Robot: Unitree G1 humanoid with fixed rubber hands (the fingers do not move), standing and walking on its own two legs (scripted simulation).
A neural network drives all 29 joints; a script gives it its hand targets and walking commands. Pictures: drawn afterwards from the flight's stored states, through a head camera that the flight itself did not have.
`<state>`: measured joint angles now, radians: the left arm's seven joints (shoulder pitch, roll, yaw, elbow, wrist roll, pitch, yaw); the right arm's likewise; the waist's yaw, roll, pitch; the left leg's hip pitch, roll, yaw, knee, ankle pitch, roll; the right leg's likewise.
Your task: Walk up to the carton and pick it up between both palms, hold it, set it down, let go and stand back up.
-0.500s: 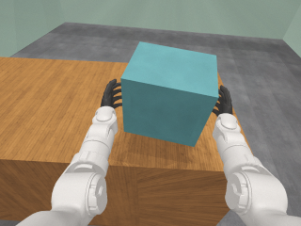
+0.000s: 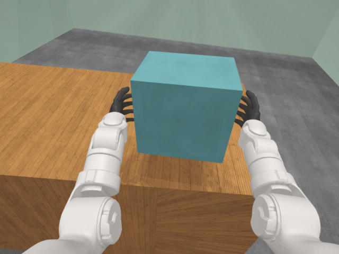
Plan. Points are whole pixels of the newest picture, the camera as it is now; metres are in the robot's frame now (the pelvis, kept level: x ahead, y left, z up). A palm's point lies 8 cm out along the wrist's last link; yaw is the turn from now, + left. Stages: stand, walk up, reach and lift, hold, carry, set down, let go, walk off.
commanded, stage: reach and lift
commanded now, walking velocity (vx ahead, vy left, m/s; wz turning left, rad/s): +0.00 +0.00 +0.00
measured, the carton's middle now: (185, 105) +0.47 +0.01 +0.15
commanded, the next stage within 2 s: hold in 1.14 s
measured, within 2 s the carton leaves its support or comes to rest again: neither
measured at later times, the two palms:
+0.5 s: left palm (118, 108) +0.37 +0.17 +0.19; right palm (255, 120) +0.38 -0.16 +0.18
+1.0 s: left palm (117, 104) +0.36 +0.17 +0.21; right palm (257, 115) +0.38 -0.15 +0.20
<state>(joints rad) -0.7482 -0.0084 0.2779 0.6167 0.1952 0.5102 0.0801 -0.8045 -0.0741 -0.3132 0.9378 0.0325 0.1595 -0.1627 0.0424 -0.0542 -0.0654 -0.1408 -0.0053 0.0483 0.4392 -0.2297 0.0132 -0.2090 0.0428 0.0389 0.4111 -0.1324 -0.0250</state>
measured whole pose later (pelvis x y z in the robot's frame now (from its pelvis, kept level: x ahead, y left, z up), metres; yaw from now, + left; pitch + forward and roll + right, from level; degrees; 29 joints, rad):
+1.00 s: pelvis +0.00 +0.00 +0.00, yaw +0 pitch -8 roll +0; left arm -0.80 -0.02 0.28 0.48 0.26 0.71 0.06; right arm -0.82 -0.08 -0.30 0.85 0.08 0.26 -0.18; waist 0.02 -0.05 -0.04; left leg -0.07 -0.01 0.05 0.44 -0.23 0.02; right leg -0.13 0.04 0.04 0.40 -0.13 -0.02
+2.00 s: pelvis -0.01 +0.00 +0.00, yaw +0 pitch -11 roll +0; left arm -0.82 -0.02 0.28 0.38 0.36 0.84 -0.01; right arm -0.84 -0.08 -0.26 0.76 0.11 0.37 -0.22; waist -0.01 -0.05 -0.03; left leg -0.01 -0.01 0.05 0.44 -0.23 0.02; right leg -0.07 0.04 0.04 0.40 -0.13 -0.02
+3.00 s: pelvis -0.01 +0.01 +0.00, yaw +0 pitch -12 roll +0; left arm -0.79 -0.02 0.28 0.34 0.37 0.85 -0.03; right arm -0.84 -0.07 -0.26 0.73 0.11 0.36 -0.21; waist -0.02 -0.05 -0.01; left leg -0.01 -0.01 0.05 0.44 -0.23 0.02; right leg -0.06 0.04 0.04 0.39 -0.12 -0.02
